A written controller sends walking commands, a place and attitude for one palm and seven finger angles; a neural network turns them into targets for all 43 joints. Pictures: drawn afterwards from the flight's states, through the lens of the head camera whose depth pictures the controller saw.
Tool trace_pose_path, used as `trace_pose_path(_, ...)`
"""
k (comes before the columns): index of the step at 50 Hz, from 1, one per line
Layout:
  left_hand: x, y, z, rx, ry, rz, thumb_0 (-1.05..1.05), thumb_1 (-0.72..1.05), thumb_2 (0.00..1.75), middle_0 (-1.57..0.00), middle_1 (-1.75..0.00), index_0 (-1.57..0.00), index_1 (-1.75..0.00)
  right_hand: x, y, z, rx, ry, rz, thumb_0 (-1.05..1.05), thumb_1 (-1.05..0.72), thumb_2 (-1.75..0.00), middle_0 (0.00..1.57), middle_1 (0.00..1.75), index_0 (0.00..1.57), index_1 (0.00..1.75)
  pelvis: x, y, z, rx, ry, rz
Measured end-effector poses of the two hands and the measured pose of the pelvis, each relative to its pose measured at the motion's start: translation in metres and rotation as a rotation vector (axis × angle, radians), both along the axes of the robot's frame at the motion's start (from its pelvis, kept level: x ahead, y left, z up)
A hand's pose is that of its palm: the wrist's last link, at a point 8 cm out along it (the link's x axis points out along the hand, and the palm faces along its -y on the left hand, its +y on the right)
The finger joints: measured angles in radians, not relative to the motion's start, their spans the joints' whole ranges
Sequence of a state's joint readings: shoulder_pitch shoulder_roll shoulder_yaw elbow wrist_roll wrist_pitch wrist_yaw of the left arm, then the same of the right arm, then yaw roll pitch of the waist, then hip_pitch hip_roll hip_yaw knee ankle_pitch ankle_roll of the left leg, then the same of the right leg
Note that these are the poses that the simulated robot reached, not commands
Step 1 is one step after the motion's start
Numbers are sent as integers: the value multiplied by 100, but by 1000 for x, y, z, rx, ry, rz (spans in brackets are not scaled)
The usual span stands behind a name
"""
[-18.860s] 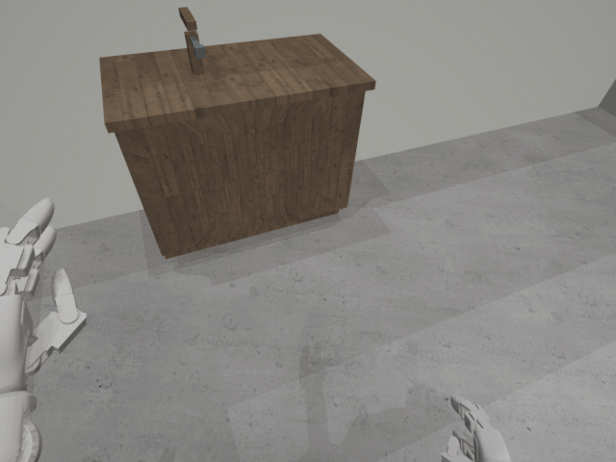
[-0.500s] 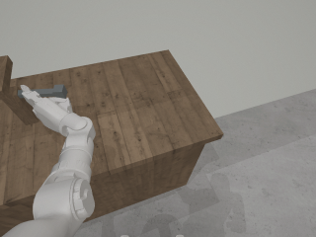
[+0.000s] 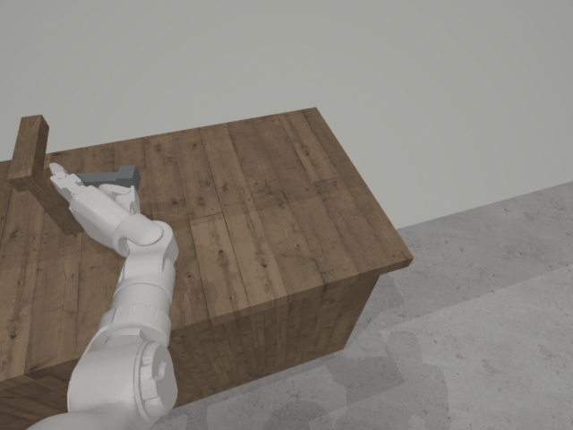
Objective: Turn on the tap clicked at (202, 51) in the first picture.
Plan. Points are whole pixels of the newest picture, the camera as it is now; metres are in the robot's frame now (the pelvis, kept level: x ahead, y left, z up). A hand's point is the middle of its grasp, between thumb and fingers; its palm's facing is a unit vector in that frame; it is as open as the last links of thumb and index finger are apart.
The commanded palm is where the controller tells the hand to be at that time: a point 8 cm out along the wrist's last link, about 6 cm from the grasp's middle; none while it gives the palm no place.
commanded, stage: lift the hand up off the lever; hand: left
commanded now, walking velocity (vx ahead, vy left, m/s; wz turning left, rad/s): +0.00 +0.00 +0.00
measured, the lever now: (128, 178) +0.48 +0.24 +0.08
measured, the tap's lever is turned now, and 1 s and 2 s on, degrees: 76 76 76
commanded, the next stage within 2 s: draw the hand back beside the body in 1.88 s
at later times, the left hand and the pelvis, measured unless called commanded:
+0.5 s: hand (130, 191) +0.42 +0.21 +0.11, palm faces +0.82 -0.57 -0.07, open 7.8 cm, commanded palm +0.36 +0.22 +0.11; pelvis -0.01 +0.00 +0.01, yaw +0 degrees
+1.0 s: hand (121, 187) +0.41 +0.21 +0.13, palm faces +0.81 -0.58 -0.05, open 7.8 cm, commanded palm +0.36 +0.23 +0.13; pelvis -0.01 -0.01 +0.01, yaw +0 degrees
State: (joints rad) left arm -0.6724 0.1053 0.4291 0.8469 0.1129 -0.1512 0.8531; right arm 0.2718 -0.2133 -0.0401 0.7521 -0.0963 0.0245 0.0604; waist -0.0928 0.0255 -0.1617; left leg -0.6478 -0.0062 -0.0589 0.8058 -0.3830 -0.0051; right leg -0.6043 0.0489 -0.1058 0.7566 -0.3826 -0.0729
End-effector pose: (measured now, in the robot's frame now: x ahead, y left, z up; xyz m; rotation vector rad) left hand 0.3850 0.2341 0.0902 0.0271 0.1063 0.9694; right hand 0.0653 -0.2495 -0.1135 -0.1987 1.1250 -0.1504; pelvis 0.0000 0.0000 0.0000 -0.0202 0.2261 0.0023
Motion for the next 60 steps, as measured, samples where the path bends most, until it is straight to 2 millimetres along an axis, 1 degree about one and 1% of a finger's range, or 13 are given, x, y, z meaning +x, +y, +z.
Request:
trace_pose_path(9, -6, -1, 11, 7, -19, -14, 2, 90, 89, -15, -15, -15, -15, 8, 5, 2, 10, -20, 4, 1, -90, -89, 20, 30, 20, 29, 1, 3, 3, 0, -22, 0)
trace_pose_path(21, -17, -10, 23, 5, -4, -13, 2, 90, 89, -15, -15, -15, -15, 17, 10, 5, 29, -58, 20, 1, -90, -89, 20, 30, 20, 30, -3, 1, 6, 5, -50, 2)
trace_pose_path(32, -27, -12, 34, 5, -9, -10, 2, 90, 89, -15, -15, -15, -15, 19, 3, 9, 18, -88, 27, 1, -90, -89, 20, 30, 20, 30, -10, -5, 9, 9, -74, 6)
trace_pose_path(40, -32, -8, 40, 7, -15, -2, 2, 90, 89, -15, -15, -15, -15, 19, -4, 13, 5, -107, 16, 1, -90, -89, 20, 30, 20, 30, -13, -8, 11, 12, -87, 4)
trace_pose_path(50, -34, -8, 48, -1, -28, -14, 2, 90, 89, -15, -15, -15, -15, 20, -6, 16, 1, -117, 13, 1, -90, -89, 20, 30, 20, 30, -13, -9, 14, 14, -101, 4)
trace_pose_path(60, -31, -11, 54, -3, -22, -17, 2, 90, 89, -15, -15, -15, -15, 29, -1, 19, 9, -135, 20, 1, -90, -89, 20, 30, 20, 30, -11, -8, 16, 16, -108, 1)
